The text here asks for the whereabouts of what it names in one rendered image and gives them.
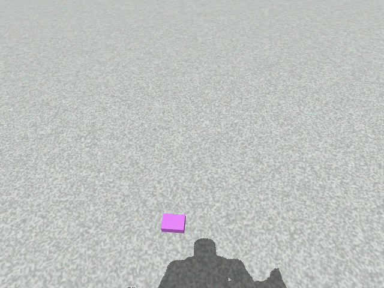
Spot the small box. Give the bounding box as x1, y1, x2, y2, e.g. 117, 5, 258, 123
161, 214, 186, 233

